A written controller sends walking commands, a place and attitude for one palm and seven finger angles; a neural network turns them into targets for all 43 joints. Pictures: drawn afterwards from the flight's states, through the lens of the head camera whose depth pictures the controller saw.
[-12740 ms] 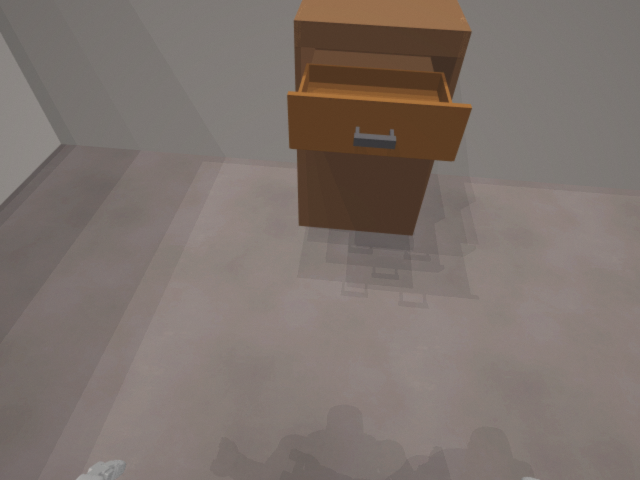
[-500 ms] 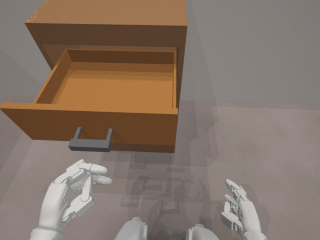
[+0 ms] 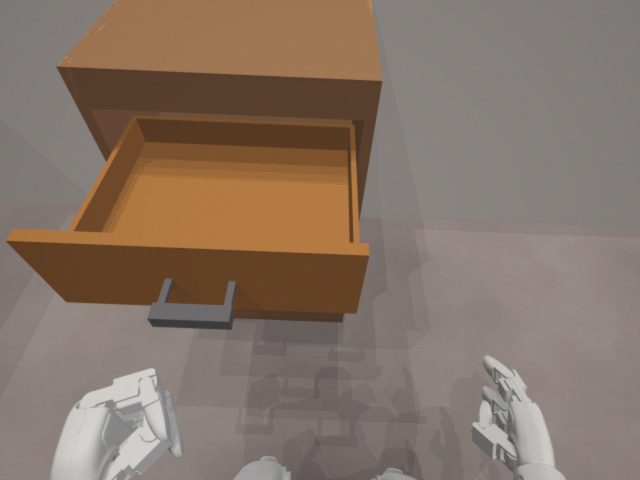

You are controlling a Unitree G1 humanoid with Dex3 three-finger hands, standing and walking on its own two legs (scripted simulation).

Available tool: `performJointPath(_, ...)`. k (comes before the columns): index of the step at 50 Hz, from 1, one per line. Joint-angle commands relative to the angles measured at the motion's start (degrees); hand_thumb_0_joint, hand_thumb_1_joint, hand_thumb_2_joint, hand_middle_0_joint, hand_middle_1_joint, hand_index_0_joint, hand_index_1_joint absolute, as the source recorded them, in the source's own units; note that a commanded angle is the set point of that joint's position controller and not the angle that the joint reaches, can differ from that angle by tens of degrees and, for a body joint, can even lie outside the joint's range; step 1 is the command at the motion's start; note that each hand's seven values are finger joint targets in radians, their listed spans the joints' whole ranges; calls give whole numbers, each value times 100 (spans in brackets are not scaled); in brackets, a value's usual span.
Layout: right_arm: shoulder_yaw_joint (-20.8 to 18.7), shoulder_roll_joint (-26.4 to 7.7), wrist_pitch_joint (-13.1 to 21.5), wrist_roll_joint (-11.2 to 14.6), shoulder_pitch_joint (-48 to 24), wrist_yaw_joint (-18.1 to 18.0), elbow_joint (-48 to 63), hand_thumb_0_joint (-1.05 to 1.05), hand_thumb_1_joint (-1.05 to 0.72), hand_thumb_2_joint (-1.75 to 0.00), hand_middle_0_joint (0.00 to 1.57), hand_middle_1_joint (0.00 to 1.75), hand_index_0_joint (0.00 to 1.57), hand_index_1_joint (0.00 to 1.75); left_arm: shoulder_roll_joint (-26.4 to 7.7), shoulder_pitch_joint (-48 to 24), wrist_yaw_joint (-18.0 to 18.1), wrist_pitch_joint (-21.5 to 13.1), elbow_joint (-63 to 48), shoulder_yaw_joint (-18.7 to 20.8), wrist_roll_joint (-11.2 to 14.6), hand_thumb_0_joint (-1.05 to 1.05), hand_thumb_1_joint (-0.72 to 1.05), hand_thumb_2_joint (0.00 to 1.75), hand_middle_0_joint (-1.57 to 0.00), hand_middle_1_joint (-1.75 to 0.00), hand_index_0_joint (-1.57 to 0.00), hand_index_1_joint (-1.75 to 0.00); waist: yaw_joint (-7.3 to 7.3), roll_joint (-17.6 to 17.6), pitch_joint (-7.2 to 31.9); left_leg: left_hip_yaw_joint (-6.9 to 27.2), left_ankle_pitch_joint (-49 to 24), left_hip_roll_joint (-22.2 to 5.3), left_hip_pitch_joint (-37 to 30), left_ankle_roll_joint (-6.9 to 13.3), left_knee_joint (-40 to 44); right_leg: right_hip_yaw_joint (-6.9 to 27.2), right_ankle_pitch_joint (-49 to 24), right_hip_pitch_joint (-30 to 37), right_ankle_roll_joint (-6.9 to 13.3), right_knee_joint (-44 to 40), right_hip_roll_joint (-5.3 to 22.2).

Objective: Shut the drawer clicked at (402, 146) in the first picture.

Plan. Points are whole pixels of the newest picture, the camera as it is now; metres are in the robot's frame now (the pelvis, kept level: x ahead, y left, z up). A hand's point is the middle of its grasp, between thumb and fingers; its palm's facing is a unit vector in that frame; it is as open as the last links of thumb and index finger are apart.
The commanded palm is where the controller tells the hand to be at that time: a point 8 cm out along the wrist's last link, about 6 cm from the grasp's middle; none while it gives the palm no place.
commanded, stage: raise the hand and make a fist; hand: left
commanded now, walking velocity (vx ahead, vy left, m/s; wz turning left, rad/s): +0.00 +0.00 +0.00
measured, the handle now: (196, 301) +0.34 +0.20 -0.01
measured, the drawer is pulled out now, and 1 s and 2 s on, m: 0.29 0.29 0.29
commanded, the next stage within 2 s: bring the fist close to the handle in 0.70 s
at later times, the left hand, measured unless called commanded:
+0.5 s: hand (165, 445) +0.15 +0.16 +0.09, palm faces +0.05 -1.00 -0.01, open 3.3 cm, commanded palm +0.10 +0.21 +0.09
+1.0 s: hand (171, 441) +0.15 +0.16 +0.07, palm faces +0.08 -1.00 -0.04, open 3.3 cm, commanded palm +0.12 +0.21 +0.07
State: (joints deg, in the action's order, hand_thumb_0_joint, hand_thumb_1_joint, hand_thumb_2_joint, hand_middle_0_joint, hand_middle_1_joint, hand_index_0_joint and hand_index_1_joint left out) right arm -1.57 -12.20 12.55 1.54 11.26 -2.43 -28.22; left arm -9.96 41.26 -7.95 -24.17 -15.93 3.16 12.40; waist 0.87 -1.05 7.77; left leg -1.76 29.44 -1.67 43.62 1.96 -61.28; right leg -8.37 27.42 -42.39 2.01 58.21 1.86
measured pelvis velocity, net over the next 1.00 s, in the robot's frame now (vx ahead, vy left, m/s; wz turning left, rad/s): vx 0.00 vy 0.00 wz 0.01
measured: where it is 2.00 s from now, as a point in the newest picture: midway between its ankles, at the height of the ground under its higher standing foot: outside the picture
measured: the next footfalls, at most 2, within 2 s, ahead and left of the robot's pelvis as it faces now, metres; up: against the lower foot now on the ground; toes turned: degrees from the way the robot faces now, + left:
none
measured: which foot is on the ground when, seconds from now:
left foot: down 0.00-1.00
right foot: down 0.00-1.00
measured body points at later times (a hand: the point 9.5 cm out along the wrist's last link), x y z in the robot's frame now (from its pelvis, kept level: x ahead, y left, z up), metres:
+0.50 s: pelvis +0.01 +0.02 +0.00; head +0.04 +0.02 +0.45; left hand +0.14 +0.21 +0.09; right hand +0.20 -0.20 -0.05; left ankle +0.01 +0.10 -0.67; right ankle +0.02 -0.10 -0.67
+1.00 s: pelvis +0.00 +0.00 +0.00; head +0.04 +0.00 +0.45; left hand +0.14 +0.21 +0.07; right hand +0.21 -0.22 -0.06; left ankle +0.01 +0.10 -0.67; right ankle +0.02 -0.10 -0.67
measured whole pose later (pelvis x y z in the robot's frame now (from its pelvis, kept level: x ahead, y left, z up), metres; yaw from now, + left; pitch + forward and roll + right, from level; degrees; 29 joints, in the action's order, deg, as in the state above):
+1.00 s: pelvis +0.00 +0.00 +0.00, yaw +0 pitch +12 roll -2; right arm 0.4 -12.1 10.5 1.5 13.1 -2.1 -26.1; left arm -10.2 42.9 -6.9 -22.4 -17.7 2.2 11.4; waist 1.0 -1.7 8.0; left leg -1.1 29.8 -1.8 44.2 1.6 -62.1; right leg -8.9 28.0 -42.7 2.3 58.9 1.7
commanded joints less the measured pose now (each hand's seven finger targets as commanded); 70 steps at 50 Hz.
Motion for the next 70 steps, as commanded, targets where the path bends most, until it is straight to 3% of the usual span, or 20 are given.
performJointPath(1, -167, -624, 231, 47, -251, 38, 1040, 0, -90, -90, 20, 30, 20, 30, -158, 615, 70, -178, -1390, 7, -46, 0, 90, 90, -140, -160, -140, -160, -30, -160, 630, 411, -1597, 80, -661, -54, 1164, 282, -1102, 702, -53, -853, -186)
performJointPath(3, -133, -658, 175, 52, -290, 32, 1065, 0, -90, -90, 20, 30, 20, 30, -261, 500, 31, 1, -1268, 1, -117, 0, 90, 90, -140, -160, -140, -160, -90, 38, 429, 464, -1427, 64, -575, -45, 1210, 287, -976, 669, -62, -923, -201)
performJointPath(7, -67, -653, 133, 51, -274, 33, 1229, 0, -90, -90, 20, 30, 20, 30, -276, 474, -22, 118, -1643, -94, -152, 0, 90, 90, -140, -160, -140, -160, -56, -34, 372, 497, -1174, 72, -583, -57, 1312, 276, -705, 681, -51, -962, -199)
performJointPath(8, -71, -651, 127, 58, -300, 20, 1220, 0, -90, -90, 20, 30, 20, 30, -458, 454, 36, 127, -1721, 63, -181, 0, 90, 90, -140, -160, -140, -160, -22, -95, 443, 502, -1251, 67, -640, -55, 1310, 290, -755, 724, -38, -948, -213)
performJointPath(14, -38, -550, 158, 56, -182, 100, 1278, 0, -90, -90, 20, 30, 20, 30, -231, 826, 212, 92, -2226, -81, -148, 0, 90, 90, -140, -160, -140, -160, 59, -359, 686, 546, -1989, 22, -995, -146, 1320, 164, -1130, 770, -33, -814, -225)
performJointPath(17, -55, -600, 167, 60, -194, 118, 1248, 0, -90, -90, 20, 30, 20, 30, -103, 924, 170, 132, -1972, -223, -142, 0, 90, 90, -140, -160, -140, -160, -29, -10, 420, 553, -1708, 30, -790, -128, 1303, 153, -1024, 683, -56, -879, -228)
performJointPath(21, -61, -652, 176, 74, -237, 132, 1325, 0, -90, -90, 20, 30, 20, 30, -62, 1028, 108, 196, -1976, -409, -248, 0, 90, 90, -140, -160, -140, -160, -18, -4, 346, 568, -1446, 49, -637, -116, 1327, 170, -786, 642, -52, -839, -207)
performJointPath(24, -88, -618, 162, 65, -226, 126, 1359, 0, -90, -90, 20, 30, 20, 30, -253, 1115, 213, 174, -2212, -240, -296, 0, 90, 90, -140, -160, -140, -160, 57, -88, 598, 534, -1517, 67, -669, -115, 1297, 207, -836, 735, -33, -799, -198)
performJointPath(28, -105, -563, 105, 59, -220, 114, 1369, 0, -90, -90, 20, 30, 20, 30, -352, 1071, 405, 29, -2374, -58, -283, 0, 90, 90, -140, -160, -140, -160, 114, -168, 578, 504, -1428, 68, -605, -126, 1274, 225, -727, 689, -11, -772, -228)
performJointPath(30, -81, -541, 106, 55, -205, 127, 1376, 0, -90, -90, 20, 30, 20, 30, -197, 1183, 430, -35, -2326, -191, -251, 0, 90, 90, -140, -160, -140, -160, 77, -249, 476, 481, -1355, 76, -572, -119, 1242, 218, -673, 610, -16, -776, -220)
performJointPath(37, -94, -613, 126, 97, -240, 70, 1309, 0, -90, -90, 20, 30, 20, 30, -232, 1145, 163, -24, -1923, -130, -129, 0, 90, 90, -140, -160, -140, -160, -9, 65, 383, 443, -1089, 109, -367, -63, 1156, 370, -593, 682, -46, -969, -186)
performJointPath(42, -73, -616, 147, 83, -206, 5, 1252, 0, -90, -90, 20, 30, 20, 30, -299, 704, 105, -13, -1827, -54, -97, 0, 90, 90, -140, -160, -140, -160, -88, 69, 325, 435, -1028, 137, -321, -38, 1086, 446, -523, 630, -53, -1026, -175)
performJointPath(43, -102, -620, 128, 73, -213, -15, 1186, 0, -90, -90, 20, 30, 20, 30, -464, 632, 133, -19, -1620, 175, -109, 0, 90, 90, -140, -160, -140, -160, -79, 176, 298, 441, -1004, 126, -230, -40, 1040, 481, -478, 604, -53, -1044, -187)
performJointPath(46, -88, -617, 134, 43, -197, -16, 1145, 0, -90, -90, 20, 30, 20, 30, -320, 479, 113, -179, -1371, 152, -57, 0, 90, 90, -140, -160, -140, -160, -82, 101, 303, 419, -929, 156, -154, -58, 949, 496, -399, 486, -51, -978, -184)
performJointPath(48, -104, -643, 128, 35, -194, -23, 1079, 0, -90, -90, 20, 30, 20, 30, -467, 293, 98, -262, -1218, 344, -39, 0, 90, 90, -140, -160, -140, -160, -81, 99, 389, 416, -932, 153, -100, -58, 887, 525, -388, 468, -43, -950, -190)
performJointPath(52, -112, -642, 174, 19, -171, 5, 1062, 0, -90, -90, 20, 30, 20, 30, -335, 207, 3, -377, -1186, 174, -16, 0, 90, 90, -140, -160, -140, -160, -73, -136, 798, 380, -1249, 164, -187, -59, 764, 543, -815, 558, -36, -786, -158)
performJointPath(58, -168, -659, 77, 9, -240, -9, 951, 0, -90, -90, 20, 30, 20, 30, -524, 76, 29, -347, -774, 442, -50, 0, 90, 90, -140, -160, -140, -160, -53, -18, 866, 362, -1404, 150, 43, -60, 625, 592, -1045, 584, -39, -663, -154)
performJointPath(61, -165, -650, 56, -11, -231, 1, 969, 0, -90, -90, 20, 30, 20, 30, -341, -60, 60, -409, -717, 279, -49, 0, 90, 90, -140, -160, -140, -160, -93, 28, 861, 351, -1369, 152, 122, -59, 549, 576, -1043, 456, -52, -564, -148)
performJointPath(66, -177, -672, 34, -49, -225, -21, 852, 0, -90, -90, 20, 30, 20, 30, -450, -472, 89, -588, -377, 470, -17, 0, 90, 90, -140, -160, -140, -160, -160, 219, 906, 335, -1173, 151, 489, -61, 269, 760, -824, 298, -73, -496, -125)
performJointPath(70, -165, -714, 66, -60, -204, -9, 801, 0, -90, -90, 20, 30, 20, 30, -463, -797, 24, -723, -304, 440, -14, 0, 90, 90, -140, -160, -140, -160, -180, -37, 1131, 345, -1196, 142, 508, -58, 162, 734, -812, 138, -45, -317, -130)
